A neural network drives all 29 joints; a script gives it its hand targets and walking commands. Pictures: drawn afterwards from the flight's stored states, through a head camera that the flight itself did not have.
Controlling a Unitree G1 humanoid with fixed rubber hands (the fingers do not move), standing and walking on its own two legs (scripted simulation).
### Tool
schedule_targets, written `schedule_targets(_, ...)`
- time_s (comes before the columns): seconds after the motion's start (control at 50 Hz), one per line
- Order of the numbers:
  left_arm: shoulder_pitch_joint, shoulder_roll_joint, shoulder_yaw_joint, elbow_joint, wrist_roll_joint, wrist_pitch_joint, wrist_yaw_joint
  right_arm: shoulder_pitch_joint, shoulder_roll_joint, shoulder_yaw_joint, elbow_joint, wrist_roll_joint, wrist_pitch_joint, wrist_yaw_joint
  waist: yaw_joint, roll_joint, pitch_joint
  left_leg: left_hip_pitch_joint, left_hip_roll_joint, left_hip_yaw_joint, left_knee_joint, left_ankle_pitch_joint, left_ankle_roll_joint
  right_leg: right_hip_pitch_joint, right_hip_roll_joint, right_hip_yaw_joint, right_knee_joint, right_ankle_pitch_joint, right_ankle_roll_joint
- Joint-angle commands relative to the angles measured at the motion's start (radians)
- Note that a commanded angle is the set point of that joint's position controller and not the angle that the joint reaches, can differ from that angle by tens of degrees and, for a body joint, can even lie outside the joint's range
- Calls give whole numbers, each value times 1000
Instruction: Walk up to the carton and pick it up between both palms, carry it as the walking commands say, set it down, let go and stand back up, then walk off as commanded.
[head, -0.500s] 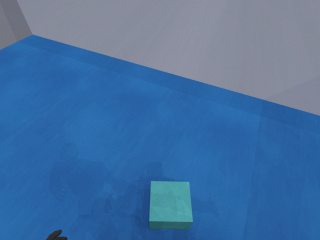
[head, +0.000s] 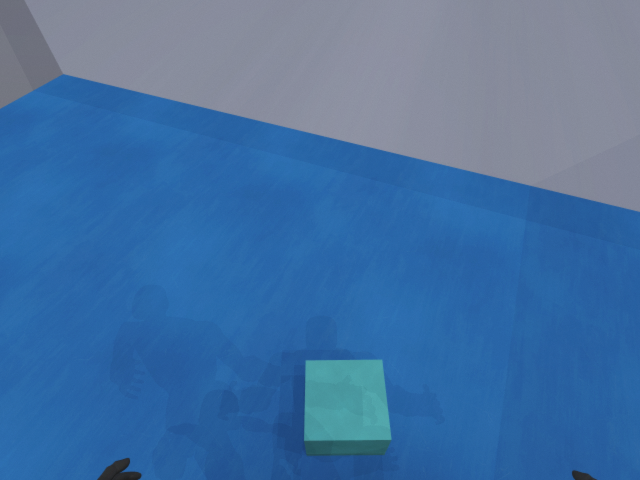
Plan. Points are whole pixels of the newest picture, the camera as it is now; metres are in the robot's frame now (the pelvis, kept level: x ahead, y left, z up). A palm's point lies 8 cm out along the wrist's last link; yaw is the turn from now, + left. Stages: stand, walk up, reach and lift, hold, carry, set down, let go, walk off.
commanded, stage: walk up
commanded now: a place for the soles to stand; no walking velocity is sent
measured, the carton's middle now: (344, 407) +0.43 -0.03 -0.69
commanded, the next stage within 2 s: reach and lift in 0.66 s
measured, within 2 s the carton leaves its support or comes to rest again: neither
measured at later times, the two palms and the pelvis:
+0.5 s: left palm out of the picture +0.11 +0.30 -0.10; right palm out of the picture +0.10 -0.31 -0.10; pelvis +0.01 +0.00 +0.01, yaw -1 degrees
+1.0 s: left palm (133, 465) +0.17 +0.28 -0.10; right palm out of the picture +0.14 -0.29 -0.11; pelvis -0.01 +0.01 -0.01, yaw +0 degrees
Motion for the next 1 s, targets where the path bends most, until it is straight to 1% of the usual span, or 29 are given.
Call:
schedule_targets(0.0,-48,198,42,-66,3,-8,6,-11,-214,-45,-55,-2,-11,-7,1,-6,-87,-88,75,-52,-81,209,83,120,-151,141,-81,185,-52)
schedule_targets(0.02,-44,197,43,-62,4,-9,6,-18,-208,-37,-53,4,-12,-8,6,-34,-126,-42,80,-58,-91,210,82,138,-148,153,-99,178,-43)
schedule_targets(0.08,-43,201,41,-57,6,-10,5,-17,-211,-41,-60,2,-16,-8,6,19,-62,-71,86,-65,-104,230,81,99,-135,143,-80,216,-41)
schedule_targets(0.1,-59,199,40,-61,8,-8,2,-19,-212,-38,-60,4,-13,-4,3,-26,-53,-87,86,-66,-111,206,85,100,-126,139,-90,181,-36)
schedule_targets(0.14,-38,179,32,-27,-7,-13,6,-38,-182,-24,-57,5,-9,0,14,62,-87,-68,74,-41,-116,171,77,148,-153,170,-127,177,-40)
schedule_targets(0.16,-63,174,24,-43,-9,-20,8,-37,-163,-20,-45,4,-8,3,2,69,-63,-80,61,-36,-128,149,64,117,-160,182,-135,148,-35)
schedule_targets(0.24,-80,174,22,-29,-10,-26,13,-24,-184,-22,-34,0,-10,8,-7,30,-52,-48,84,-60,-173,160,71,100,-139,184,-156,87,-24)
schedule_targets(0.28,-40,182,19,-11,-7,-28,14,-59,-190,-17,-33,10,-9,6,19,2,-63,-30,93,-56,-153,230,66,143,-133,163,-155,203,-20)
schedule_targets(0.32,-79,195,23,-9,-3,-32,15,-35,-179,-15,-33,7,-11,6,-6,-26,-40,-42,75,-41,-166,224,59,136,-143,160,-164,196,-26)
schedule_targets(0.36,-53,177,21,9,-8,-30,14,-52,-199,-19,-17,6,-11,9,6,-32,-88,-1,95,-61,-191,238,71,181,-134,155,-164,238,-12)
schedule_targets(0.38,-59,178,19,9,-5,-29,19,-46,-192,-23,-14,6,-11,9,-2,-32,-74,-5,89,-58,-195,232,68,171,-135,145,-163,239,-4)
schedule_targets(0.4,-59,170,17,16,-8,-31,17,-60,-193,-22,-15,1,-8,9,6,19,-92,4,87,-33,-186,223,61,178,-141,161,-159,230,-13)
schedule_targets(0.48,-87,174,19,23,-4,-30,18,-48,-177,-20,-9,-2,-3,11,-6,-6,-58,10,81,-36,-204,209,61,112,-128,154,-203,99,-6)
schedule_targets(0.56,-68,166,16,33,-8,-34,18,-79,-179,-24,-12,7,-5,12,-4,31,-87,32,95,-49,-201,247,63,144,-129,143,-178,193,-2)
schedule_targets(0.62,-88,178,22,32,-4,-33,24,-67,-165,-20,1,-1,-5,6,-3,-19,-78,25,99,-44,-230,281,55,158,-133,126,-176,236,-12)
schedule_targets(0.64,-63,166,14,32,-10,-32,22,-52,-183,-24,7,1,-1,9,-5,25,-70,31,100,-39,-221,258,58,147,-129,147,-180,243,-9)
schedule_targets(0.66,-247,69,66,-319,-32,3,-16,-249,-60,-71,-344,-28,54,46,-51,-4,51,-292,-60,24,-86,52,22,28,2,64,-66,24,70)
schedule_targets(0.68,-242,47,69,-455,-9,48,-27,-225,-41,-86,-496,-27,115,51,-51,8,34,-302,-57,47,-68,-47,30,76,8,35,-59,-78,58)
schedule_targets(0.7,-199,49,69,-410,6,85,-28,-210,12,-77,-467,-4,155,68,-15,-3,87,-313,-51,53,-81,-39,49,66,7,13,-75,-73,53)
schedule_targets(0.72,-178,33,72,-417,7,112,-36,-162,-1,-109,-468,-12,183,70,-38,56,58,-319,-36,37,-114,-95,50,151,10,6,-74,-83,52)
schedule_targets(0.74,-95,49,73,-388,7,148,-43,-92,-13,-104,-433,-6,209,70,-34,5,37,-295,-41,36,-86,-28,48,129,6,14,-62,-15,56)
schedule_targets(0.8,-11,93,161,-429,77,192,-33,18,-149,-221,-448,-50,275,72,-38,-27,-53,-280,-50,27,-51,-18,38,183,13,31,-10,19,65)
schedule_targets(0.82,15,102,184,-421,115,200,-25,71,-126,-230,-415,-57,290,67,-37,29,-70,-265,-55,21,-28,66,34,179,17,34,12,96,60)
schedule_targets(0.84,21,91,202,-469,134,183,-33,58,-119,-247,-498,-70,267,69,-12,19,-99,-242,-59,32,-19,67,32,188,16,35,18,95,65)
schedule_targets(0.86,26,52,179,-465,123,176,-25,37,-102,-243,-502,-58,247,74,-20,2,-116,-230,-57,6,-12,121,31,184,18,34,33,151,55)
schedule_targets(0.88,-2,23,172,-473,115,171,-25,11,-108,-238,-506,-64,243,75,-35,18,-118,-264,-62,16,12,132,23,171,18,43,63,187,47)
schedule_targets(0.9,-82,24,178,-561,114,163,-26,-103,-91,-212,-597,-33,230,81,-6,26,-218,-255,-57,-2,56,158,25,139,9,54,90,193,50)
schedule_targets(0.92,-123,17,140,-542,98,153,-19,-160,-82,-191,-571,-12,217,82,-11,82,-196,-297,-70,6,79,194,15,105,16,49,112,234,45)
schedule_targets(0.98,-301,-36,91,-593,-13,146,-24,-329,-71,-141,-659,40,208,88,-65,-23,-196,-444,-60,-8,157,127,33,7,17,66,186,227,46)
